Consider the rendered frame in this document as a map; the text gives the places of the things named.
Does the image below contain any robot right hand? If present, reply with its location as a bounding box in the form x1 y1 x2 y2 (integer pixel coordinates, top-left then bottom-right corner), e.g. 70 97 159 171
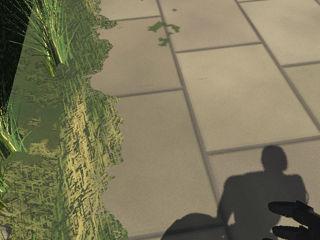
262 200 320 240

